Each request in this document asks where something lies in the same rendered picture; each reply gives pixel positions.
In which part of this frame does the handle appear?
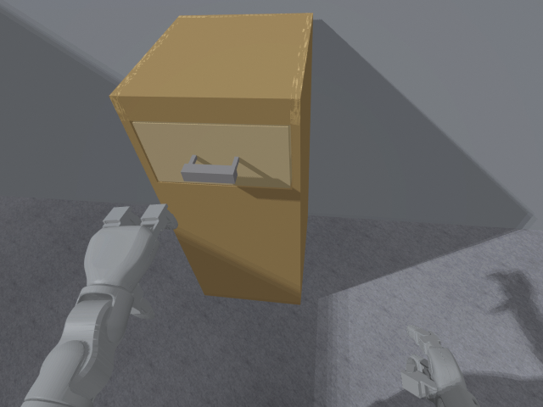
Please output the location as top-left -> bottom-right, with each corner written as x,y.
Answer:
181,155 -> 239,184

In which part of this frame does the cabinet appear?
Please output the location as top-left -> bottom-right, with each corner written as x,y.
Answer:
109,13 -> 313,305

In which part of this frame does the robot right hand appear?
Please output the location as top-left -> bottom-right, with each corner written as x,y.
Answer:
400,325 -> 467,404

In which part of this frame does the drawer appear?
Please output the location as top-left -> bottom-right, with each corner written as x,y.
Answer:
132,121 -> 292,188

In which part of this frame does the robot left hand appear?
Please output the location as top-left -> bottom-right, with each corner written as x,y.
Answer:
84,203 -> 178,319

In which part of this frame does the left robot forearm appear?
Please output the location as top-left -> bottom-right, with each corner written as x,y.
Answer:
21,284 -> 134,407

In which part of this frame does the right robot forearm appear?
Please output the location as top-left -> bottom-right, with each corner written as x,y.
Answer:
435,387 -> 480,407

